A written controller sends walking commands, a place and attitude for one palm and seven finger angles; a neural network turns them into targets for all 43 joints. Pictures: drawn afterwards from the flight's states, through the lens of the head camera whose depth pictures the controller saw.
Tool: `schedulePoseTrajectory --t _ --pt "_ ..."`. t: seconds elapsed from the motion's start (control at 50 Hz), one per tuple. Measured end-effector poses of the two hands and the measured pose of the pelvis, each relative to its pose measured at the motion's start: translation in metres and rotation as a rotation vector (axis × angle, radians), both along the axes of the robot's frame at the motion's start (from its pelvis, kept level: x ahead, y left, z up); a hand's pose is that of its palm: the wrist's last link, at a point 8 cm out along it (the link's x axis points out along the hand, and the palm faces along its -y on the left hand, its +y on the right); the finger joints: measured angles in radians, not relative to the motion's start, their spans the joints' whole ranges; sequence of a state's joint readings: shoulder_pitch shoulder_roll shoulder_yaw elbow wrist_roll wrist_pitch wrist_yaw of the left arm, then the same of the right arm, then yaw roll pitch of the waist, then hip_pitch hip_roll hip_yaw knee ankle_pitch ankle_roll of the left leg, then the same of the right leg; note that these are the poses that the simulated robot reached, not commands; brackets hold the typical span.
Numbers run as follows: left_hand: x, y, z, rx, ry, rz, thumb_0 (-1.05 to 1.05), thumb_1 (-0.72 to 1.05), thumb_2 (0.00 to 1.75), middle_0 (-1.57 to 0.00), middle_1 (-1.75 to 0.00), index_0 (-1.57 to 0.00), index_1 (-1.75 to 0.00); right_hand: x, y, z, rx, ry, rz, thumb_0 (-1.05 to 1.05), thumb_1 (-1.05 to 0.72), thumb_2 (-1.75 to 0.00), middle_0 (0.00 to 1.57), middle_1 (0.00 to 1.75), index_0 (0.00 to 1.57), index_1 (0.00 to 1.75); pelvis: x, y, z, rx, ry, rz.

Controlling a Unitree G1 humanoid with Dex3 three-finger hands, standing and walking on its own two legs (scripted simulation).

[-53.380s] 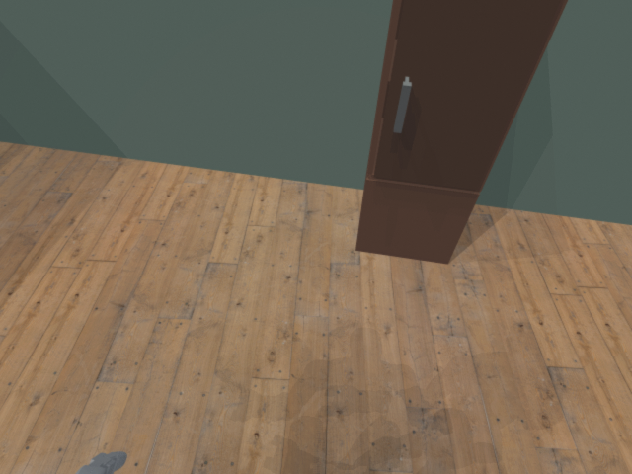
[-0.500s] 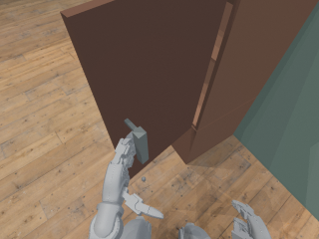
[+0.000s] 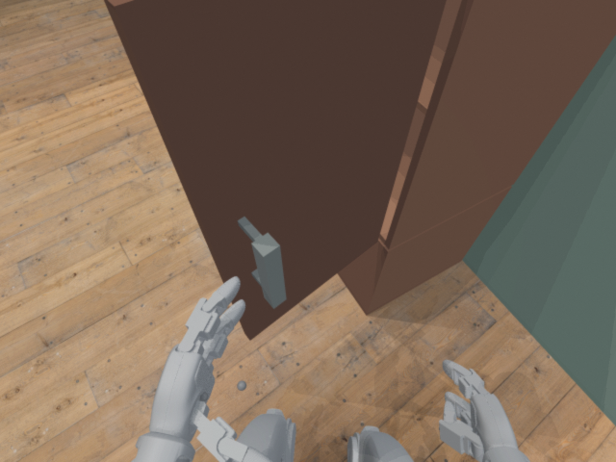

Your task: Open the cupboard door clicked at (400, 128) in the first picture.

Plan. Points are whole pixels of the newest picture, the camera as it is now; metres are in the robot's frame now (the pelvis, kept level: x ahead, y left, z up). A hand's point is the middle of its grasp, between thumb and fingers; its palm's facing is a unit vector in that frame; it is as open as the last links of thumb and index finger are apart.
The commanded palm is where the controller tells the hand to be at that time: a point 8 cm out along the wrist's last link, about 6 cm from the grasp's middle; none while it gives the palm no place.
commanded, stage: slide the hand sideways off the handle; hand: left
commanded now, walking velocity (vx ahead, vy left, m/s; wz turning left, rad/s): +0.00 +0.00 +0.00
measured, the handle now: (261, 264) +0.35 +0.09 +0.05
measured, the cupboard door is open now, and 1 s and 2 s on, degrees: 100 100 100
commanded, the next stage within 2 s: draw the hand back to the body in 0.16 s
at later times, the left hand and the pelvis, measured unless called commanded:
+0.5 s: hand (184, 380) +0.20 +0.14 +0.10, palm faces -0.03 -1.00 -0.09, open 16.3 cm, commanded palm +0.17 +0.20 +0.10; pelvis +0.00 -0.02 +0.02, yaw +0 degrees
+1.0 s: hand (67, 352) +0.20 +0.22 +0.16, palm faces +0.18 -0.93 -0.33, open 14.5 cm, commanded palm +0.17 +0.27 +0.20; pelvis +0.03 +0.02 +0.08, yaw +0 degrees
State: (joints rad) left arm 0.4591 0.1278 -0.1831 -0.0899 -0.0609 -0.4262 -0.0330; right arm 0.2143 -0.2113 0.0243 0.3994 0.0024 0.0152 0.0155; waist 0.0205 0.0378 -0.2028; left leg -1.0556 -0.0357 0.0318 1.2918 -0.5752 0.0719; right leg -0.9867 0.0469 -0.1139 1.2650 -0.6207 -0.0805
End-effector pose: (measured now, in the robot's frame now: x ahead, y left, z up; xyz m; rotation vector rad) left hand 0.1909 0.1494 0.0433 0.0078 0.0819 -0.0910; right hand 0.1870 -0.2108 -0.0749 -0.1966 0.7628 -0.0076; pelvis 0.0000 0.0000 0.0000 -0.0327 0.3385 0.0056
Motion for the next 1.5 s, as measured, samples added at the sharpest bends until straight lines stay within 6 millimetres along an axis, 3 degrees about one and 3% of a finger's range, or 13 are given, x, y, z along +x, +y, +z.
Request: schedulePoseTrajectory --t 0.18,0.32,0.4,0.52,0.66,0.8,1.0,1.2,1.5 --pt "-0.010 0.021 0.004 0.035 -0.038 0.036 -0.01 -0.50 0.30 -0.15 -0.30 -0.15 -0.30 -0.011 -0.029 -0.003 -0.041 -0.013 -0.042 0.01 -0.90 -0.90 0.20 0.30 0.20 0.30 -0.005 -0.015 -0.005 0.000 -0.001 0.002" --pt "-0.012 0.017 0.004 0.017 -0.028 -0.012 -0.01 -0.50 0.30 -0.14 -0.30 -0.15 -0.30 -0.017 -0.039 -0.006 -0.047 -0.029 -0.065 0.01 -0.90 -0.90 0.20 0.30 0.20 0.30 -0.010 -0.019 -0.007 0.002 0.000 0.001" --pt "-0.010 0.023 0.024 0.055 -0.057 -0.015 -0.01 -0.50 0.30 -0.15 -0.30 -0.15 -0.30 -0.021 -0.039 -0.003 -0.034 -0.026 -0.086 0.01 -0.90 -0.90 0.20 0.30 0.20 0.30 -0.009 -0.020 -0.002 0.007 -0.019 -0.003" --pt "-0.015 0.046 0.063 0.082 -0.074 0.061 -0.01 -0.50 0.30 -0.15 -0.30 -0.15 -0.30 -0.022 -0.031 0.018 0.003 -0.034 -0.107 0.01 -0.90 -0.90 0.20 0.30 0.20 0.30 -0.003 -0.018 0.020 0.007 -0.063 0.004" --pt "-0.021 0.053 0.077 0.055 -0.025 0.011 -0.01 -0.50 0.30 -0.15 -0.30 -0.15 -0.30 -0.014 -0.030 0.049 -0.026 -0.089 -0.099 0.01 -0.90 -0.90 0.20 0.30 0.20 0.30 0.005 -0.013 0.039 0.001 -0.102 0.008" --pt "-0.018 0.080 0.104 0.111 -0.072 0.052 -0.01 -0.45 0.32 -0.15 -0.30 -0.16 -0.30 -0.001 -0.027 0.073 -0.057 -0.137 -0.103 0.01 -0.90 -0.90 0.20 0.30 0.20 0.30 0.012 -0.004 0.052 -0.012 -0.142 0.009" --pt "-0.022 0.112 0.138 0.332 0.070 0.290 -0.01 -0.19 0.44 -0.16 -0.30 -0.17 -0.30 0.011 0.004 0.097 -0.043 -0.125 -0.114 0.01 -0.90 -0.90 0.20 0.30 0.20 0.30 0.028 0.017 0.083 -0.008 -0.218 0.000" --pt "-0.006 0.147 0.190 0.404 -0.067 0.398 0.00 0.15 0.58 -0.18 -0.30 -0.18 -0.30 0.020 0.031 0.108 -0.020 -0.125 -0.043 0.01 -0.90 -0.90 0.20 0.30 0.20 0.30 0.036 0.031 0.101 -0.006 -0.298 0.005" --pt "-0.010 0.185 0.254 0.485 -0.257 0.504 0.01 0.66 0.80 -0.20 -0.30 -0.20 -0.30 0.018 0.025 0.122 -0.042 -0.118 -0.026 0.01 -0.90 -0.90 0.20 0.30 0.20 0.30 0.031 0.036 0.115 -0.003 -0.375 -0.008"
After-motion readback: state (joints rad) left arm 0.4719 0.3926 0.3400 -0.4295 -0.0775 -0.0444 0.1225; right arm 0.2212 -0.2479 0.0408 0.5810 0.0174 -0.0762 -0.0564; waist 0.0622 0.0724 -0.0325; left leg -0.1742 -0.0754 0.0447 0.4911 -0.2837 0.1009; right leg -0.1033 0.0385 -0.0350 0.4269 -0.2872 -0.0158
